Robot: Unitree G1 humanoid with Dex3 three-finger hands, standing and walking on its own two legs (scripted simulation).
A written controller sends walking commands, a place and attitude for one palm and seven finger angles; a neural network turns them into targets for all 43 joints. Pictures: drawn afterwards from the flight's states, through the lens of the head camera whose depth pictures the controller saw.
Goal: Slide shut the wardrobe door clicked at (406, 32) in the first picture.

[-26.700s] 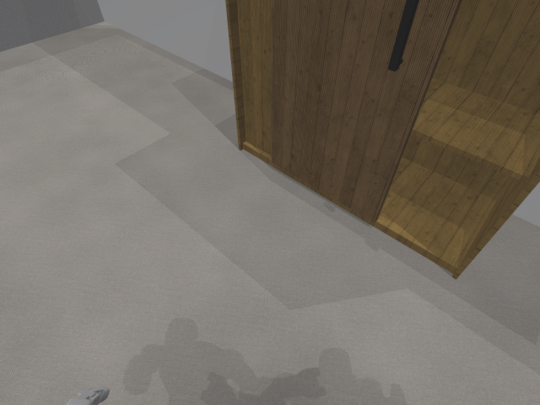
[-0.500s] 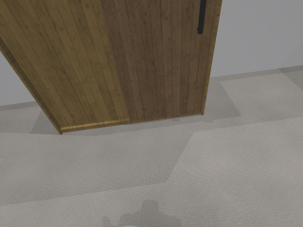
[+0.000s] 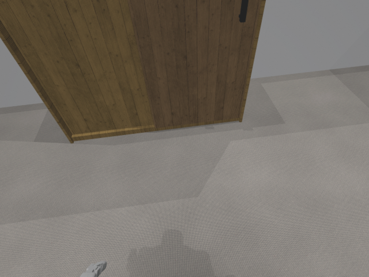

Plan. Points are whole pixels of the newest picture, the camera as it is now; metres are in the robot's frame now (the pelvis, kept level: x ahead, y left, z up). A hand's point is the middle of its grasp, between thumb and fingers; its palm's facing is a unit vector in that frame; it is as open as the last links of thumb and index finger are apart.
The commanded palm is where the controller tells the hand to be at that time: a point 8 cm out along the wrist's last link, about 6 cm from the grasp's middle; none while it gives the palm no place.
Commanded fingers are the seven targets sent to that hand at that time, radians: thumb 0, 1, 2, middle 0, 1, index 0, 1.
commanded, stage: relax the arm and regain balance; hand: left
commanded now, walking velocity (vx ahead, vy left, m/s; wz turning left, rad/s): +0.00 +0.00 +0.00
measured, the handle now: out of the picture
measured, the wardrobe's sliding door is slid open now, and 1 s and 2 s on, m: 0.00 0.00 0.00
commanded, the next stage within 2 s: step back with the hand held close in 0.30 s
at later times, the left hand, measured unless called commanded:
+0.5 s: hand (79, 265) +0.16 +0.24 -0.05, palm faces +0.24 -0.93 -0.29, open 14.8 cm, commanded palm +0.12 +0.29 +0.19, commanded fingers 0.00 0.90 0.90 -0.20 -0.30 -0.20 -0.30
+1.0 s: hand out of the picture +0.19 +0.29 +0.15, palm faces +0.36 -0.87 -0.35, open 7.5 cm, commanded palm +0.12 +0.33 +0.19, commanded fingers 0.00 0.90 0.90 -0.20 -0.30 -0.20 -0.30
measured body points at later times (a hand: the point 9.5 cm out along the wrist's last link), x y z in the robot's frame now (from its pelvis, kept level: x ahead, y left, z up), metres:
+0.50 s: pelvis -0.02 +0.01 +0.00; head +0.02 +0.00 +0.45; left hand +0.15 +0.29 -0.03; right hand -0.03 -0.21 -0.16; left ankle -0.03 +0.15 -0.72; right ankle +0.05 -0.07 -0.73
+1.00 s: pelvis -0.02 +0.05 +0.01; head +0.04 +0.09 +0.45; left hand +0.16 +0.33 +0.17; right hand +0.20 -0.15 -0.05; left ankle -0.04 +0.16 -0.73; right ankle +0.05 -0.07 -0.72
